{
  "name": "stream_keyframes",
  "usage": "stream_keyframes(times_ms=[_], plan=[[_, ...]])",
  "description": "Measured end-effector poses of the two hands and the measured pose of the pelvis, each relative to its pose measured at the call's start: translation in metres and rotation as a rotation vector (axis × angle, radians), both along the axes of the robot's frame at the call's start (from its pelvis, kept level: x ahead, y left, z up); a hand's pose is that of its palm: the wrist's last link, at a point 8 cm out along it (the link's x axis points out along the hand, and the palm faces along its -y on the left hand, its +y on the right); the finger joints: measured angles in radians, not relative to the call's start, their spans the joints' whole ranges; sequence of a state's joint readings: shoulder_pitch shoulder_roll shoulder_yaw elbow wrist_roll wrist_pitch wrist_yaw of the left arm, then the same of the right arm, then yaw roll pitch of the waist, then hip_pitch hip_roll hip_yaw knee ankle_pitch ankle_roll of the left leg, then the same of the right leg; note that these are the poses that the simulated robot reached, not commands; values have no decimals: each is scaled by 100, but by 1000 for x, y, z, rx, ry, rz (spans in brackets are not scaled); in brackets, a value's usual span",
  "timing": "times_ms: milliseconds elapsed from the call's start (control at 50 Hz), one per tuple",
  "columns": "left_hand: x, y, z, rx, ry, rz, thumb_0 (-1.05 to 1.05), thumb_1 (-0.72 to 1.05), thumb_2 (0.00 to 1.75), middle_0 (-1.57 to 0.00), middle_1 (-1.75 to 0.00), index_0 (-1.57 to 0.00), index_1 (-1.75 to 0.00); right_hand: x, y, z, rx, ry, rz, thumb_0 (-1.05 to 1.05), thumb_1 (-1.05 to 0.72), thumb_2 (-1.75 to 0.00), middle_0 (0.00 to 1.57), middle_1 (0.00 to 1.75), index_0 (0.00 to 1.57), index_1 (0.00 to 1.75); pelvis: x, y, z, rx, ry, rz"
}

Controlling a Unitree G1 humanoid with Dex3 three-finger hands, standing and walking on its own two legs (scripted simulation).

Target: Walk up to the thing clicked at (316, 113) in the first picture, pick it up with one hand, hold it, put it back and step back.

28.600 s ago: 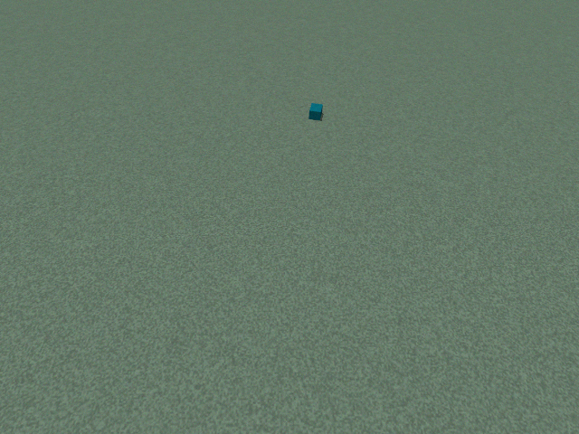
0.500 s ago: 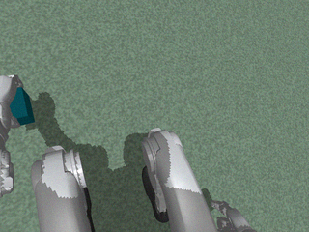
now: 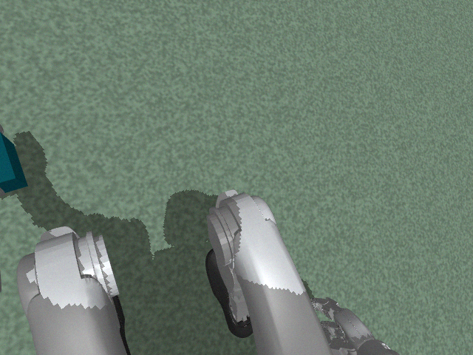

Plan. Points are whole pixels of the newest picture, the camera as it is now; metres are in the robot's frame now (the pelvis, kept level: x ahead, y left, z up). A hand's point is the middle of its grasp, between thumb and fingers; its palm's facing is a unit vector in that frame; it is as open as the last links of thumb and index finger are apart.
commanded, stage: rest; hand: left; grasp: from above
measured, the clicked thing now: out of the picture +0.45 +0.30 -0.24
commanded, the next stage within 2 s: open in 0.88 s
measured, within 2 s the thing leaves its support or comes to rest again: rests again in 0.56 s
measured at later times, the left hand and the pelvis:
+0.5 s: hand out of the picture +0.44 +0.30 -0.23, palm faces -0.42 -0.15 -0.90, open 11.2 cm; pelvis +0.00 +0.01 -0.01, yaw -3 degrees
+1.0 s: hand out of the picture +0.44 +0.30 -0.23, palm faces -0.42 -0.15 -0.90, open 11.1 cm; pelvis -0.01 +0.01 -0.01, yaw -4 degrees
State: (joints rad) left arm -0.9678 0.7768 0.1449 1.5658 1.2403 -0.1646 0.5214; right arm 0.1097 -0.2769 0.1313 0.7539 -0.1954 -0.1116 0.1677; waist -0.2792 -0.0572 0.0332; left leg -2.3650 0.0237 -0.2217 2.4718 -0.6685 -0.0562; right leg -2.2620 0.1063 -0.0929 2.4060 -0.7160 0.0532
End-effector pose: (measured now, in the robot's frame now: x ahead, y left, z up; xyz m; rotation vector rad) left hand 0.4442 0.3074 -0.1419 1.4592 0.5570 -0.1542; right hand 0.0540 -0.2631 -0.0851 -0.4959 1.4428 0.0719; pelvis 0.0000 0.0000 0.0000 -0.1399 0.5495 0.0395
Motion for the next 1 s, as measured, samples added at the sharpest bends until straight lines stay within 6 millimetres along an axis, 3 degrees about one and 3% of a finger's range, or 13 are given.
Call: stream_keyframes(times_ms=[560,1000], plan=[[1,-2,-31,-23,-7,2,-1,-16,54,-69,-41,-69,-45,-22,5,16,-12,29,64,0,-91,-90,20,30,20,30,-3,6,-8,-43,-55,-27],[5,0,-32,-16,-9,18,-1,-17,52,-71,-39,-71,-43,-24,18,21,30,9,118,0,-91,-90,20,30,20,30,-6,9,-8,-61,-82,-38]])
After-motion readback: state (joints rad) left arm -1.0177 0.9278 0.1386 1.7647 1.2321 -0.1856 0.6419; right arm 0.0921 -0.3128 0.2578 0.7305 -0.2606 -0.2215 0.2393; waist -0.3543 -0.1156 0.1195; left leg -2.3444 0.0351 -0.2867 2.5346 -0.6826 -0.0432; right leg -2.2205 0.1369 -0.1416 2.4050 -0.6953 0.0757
